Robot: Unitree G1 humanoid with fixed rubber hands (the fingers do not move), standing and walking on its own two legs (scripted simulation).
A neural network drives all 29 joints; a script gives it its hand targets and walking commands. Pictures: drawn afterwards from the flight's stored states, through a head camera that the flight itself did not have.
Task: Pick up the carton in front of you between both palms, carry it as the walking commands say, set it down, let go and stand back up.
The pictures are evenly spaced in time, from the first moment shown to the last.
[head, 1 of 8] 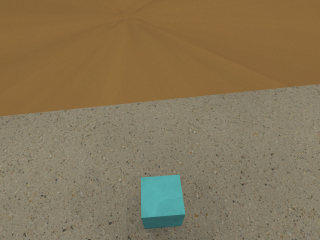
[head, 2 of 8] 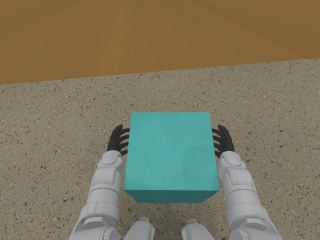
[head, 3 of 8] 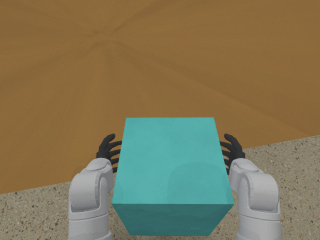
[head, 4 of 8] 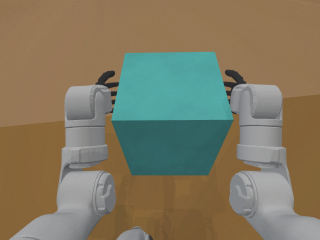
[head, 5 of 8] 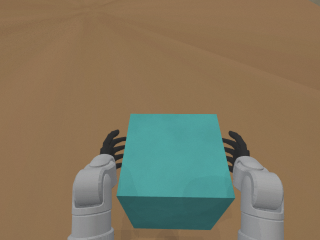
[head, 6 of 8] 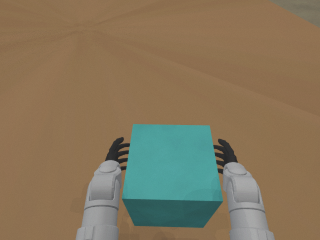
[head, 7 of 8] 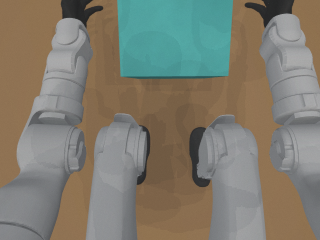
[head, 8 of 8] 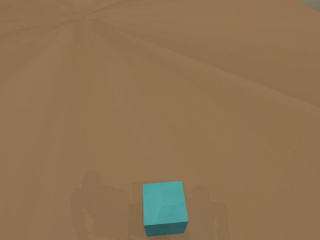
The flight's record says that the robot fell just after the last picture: no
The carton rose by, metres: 1.08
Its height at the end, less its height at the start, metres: +0.34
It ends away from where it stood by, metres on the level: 6.01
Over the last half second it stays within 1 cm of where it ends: yes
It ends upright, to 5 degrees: yes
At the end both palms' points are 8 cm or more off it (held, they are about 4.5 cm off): yes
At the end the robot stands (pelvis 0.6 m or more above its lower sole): yes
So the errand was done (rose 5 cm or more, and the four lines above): yes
